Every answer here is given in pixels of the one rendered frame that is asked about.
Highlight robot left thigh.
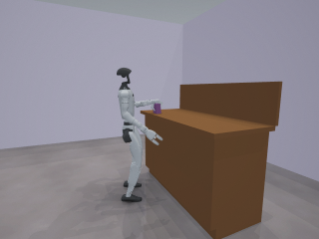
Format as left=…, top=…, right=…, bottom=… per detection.
left=132, top=127, right=143, bottom=162

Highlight sponge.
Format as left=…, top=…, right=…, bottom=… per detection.
left=153, top=104, right=161, bottom=115

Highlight robot right forearm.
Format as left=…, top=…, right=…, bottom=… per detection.
left=124, top=113, right=149, bottom=133

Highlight robot left forearm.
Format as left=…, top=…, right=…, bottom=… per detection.
left=135, top=100, right=153, bottom=108

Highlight robot right foot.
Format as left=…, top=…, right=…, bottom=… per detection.
left=121, top=194, right=143, bottom=202

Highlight table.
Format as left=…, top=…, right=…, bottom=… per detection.
left=140, top=82, right=283, bottom=239

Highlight right robot upper arm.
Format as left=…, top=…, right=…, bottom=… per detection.
left=120, top=90, right=130, bottom=118

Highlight left robot hand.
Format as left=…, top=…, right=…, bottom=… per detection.
left=151, top=99, right=163, bottom=111

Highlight right robot hand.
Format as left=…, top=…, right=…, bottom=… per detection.
left=146, top=129, right=162, bottom=145

